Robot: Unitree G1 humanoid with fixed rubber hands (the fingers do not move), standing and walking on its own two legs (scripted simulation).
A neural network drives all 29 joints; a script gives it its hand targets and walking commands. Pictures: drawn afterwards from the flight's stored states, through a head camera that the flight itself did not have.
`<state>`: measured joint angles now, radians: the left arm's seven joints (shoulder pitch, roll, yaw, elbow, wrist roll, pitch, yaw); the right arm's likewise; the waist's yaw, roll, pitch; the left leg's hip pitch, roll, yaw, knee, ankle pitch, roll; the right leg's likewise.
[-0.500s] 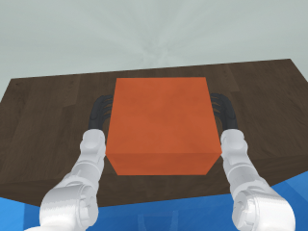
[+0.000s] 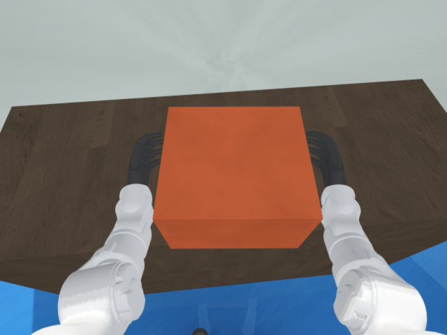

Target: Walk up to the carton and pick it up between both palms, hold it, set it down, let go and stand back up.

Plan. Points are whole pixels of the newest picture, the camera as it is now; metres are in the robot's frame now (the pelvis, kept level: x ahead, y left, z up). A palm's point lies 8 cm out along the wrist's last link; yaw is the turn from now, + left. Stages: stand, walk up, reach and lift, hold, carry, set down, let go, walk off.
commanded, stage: set down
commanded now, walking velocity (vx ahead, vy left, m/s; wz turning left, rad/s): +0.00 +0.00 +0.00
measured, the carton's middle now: (234, 178) +0.42 +0.01 -0.03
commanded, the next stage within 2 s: none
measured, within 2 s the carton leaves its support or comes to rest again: neither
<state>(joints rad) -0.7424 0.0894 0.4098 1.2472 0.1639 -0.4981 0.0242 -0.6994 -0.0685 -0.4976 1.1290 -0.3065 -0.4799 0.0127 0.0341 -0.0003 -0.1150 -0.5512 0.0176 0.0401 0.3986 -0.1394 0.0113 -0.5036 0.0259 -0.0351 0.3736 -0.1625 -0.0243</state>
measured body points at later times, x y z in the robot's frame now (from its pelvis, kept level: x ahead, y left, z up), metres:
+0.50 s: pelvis +0.00 +0.00 +0.00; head +0.09 +0.01 +0.44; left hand +0.41 +0.20 +0.01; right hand +0.42 -0.17 +0.02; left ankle +0.02 +0.11 -0.74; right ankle -0.01 -0.10 -0.74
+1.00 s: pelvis +0.00 +0.00 -0.03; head +0.10 +0.00 +0.41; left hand +0.42 +0.21 -0.02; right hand +0.44 -0.19 -0.02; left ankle +0.02 +0.11 -0.74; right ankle -0.01 -0.10 -0.74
